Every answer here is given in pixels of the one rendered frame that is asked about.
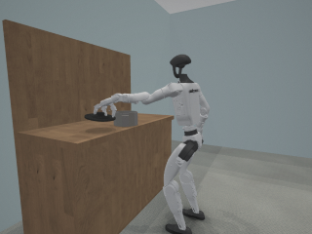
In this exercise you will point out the left robot hand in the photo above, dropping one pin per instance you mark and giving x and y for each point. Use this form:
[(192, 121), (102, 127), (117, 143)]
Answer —
[(103, 105)]

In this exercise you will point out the left robot forearm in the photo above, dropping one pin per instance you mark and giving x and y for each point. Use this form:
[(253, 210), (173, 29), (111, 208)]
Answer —
[(130, 98)]

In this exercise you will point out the knob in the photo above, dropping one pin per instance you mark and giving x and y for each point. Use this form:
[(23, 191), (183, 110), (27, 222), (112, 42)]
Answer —
[(100, 113)]

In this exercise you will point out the robot left thigh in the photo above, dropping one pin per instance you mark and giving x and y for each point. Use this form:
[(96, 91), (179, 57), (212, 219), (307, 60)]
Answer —
[(175, 162)]

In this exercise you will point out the pot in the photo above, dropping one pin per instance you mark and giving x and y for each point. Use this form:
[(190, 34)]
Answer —
[(126, 118)]

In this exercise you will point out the right robot upper arm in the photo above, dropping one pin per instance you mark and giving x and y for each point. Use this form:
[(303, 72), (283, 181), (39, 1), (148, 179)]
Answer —
[(205, 108)]

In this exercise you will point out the lid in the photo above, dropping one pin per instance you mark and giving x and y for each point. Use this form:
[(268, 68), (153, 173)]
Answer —
[(98, 118)]

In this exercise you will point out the table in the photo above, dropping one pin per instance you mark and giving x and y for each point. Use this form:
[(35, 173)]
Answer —
[(78, 176)]

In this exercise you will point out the right robot forearm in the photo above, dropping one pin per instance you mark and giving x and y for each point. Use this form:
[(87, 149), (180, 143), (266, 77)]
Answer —
[(202, 120)]

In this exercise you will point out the left robot upper arm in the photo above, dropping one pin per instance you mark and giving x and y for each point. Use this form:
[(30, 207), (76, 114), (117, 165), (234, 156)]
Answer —
[(171, 90)]

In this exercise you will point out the robot right foot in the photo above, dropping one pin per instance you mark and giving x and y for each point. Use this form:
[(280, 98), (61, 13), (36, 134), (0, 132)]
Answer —
[(189, 212)]

